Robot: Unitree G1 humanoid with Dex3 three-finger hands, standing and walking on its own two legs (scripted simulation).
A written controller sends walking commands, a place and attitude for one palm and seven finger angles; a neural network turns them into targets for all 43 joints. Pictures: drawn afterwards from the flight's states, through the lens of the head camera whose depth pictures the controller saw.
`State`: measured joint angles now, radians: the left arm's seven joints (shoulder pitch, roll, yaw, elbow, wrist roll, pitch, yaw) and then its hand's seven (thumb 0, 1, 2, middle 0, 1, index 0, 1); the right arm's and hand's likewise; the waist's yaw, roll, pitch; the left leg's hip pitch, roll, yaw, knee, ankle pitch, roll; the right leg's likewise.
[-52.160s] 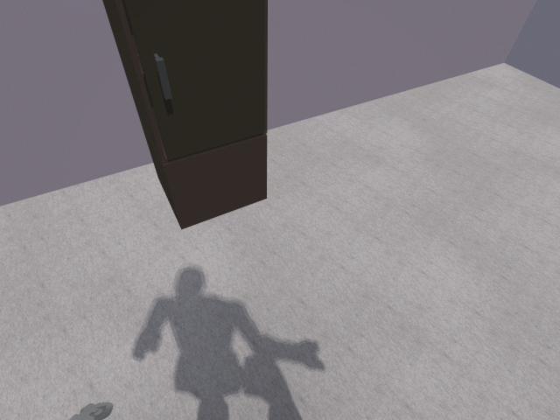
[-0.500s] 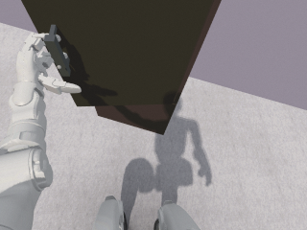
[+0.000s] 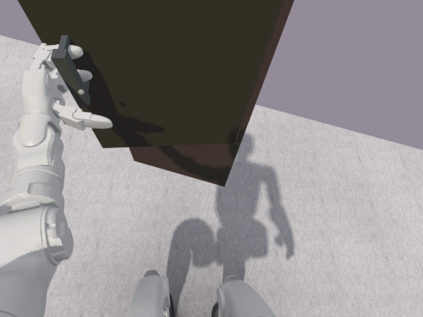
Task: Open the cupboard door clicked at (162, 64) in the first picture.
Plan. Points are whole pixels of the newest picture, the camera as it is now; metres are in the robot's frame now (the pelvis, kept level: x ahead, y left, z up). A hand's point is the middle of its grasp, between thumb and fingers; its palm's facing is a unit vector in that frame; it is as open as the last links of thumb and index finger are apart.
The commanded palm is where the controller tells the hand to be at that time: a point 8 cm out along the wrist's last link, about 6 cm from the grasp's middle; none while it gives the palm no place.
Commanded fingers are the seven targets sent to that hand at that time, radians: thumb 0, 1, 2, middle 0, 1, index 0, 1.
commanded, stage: slide the fingers in behind the handle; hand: left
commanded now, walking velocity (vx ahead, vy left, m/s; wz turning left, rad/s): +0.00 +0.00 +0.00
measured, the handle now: (74, 72) +0.56 +0.22 +0.08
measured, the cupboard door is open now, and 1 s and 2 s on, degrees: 21 20 54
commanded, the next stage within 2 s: close the thumb around the handle in 0.18 s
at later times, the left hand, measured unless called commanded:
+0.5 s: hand (82, 93) +0.51 +0.20 +0.07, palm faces +0.04 -1.00 +0.00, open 12.6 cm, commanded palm +0.49 +0.24 +0.07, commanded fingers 0.00 0.17 0.59 -0.35 -1.27 -0.35 -1.27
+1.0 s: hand (86, 90) +0.52 +0.19 +0.07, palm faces +0.02 -1.00 +0.00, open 5.7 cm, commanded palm +0.50 +0.24 +0.07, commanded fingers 0.00 0.90 0.90 -0.40 -1.35 -0.40 -1.35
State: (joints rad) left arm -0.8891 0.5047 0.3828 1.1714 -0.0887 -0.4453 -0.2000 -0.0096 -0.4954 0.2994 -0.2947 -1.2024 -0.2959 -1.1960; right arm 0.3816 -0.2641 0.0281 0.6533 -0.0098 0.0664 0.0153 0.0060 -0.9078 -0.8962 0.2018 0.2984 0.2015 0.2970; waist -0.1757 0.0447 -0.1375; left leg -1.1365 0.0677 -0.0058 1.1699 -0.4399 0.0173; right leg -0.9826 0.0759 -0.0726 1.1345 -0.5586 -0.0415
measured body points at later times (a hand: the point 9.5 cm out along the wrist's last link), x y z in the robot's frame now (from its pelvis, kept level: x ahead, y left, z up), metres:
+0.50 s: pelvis +0.00 +0.01 +0.00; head +0.13 +0.04 +0.43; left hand +0.51 +0.25 +0.07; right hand +0.01 -0.26 -0.11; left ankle +0.05 +0.11 -0.64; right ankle -0.01 -0.10 -0.64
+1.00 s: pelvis +0.00 +0.01 +0.00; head +0.14 +0.04 +0.43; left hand +0.52 +0.25 +0.07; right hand +0.00 -0.25 -0.11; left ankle +0.05 +0.11 -0.64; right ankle -0.01 -0.10 -0.64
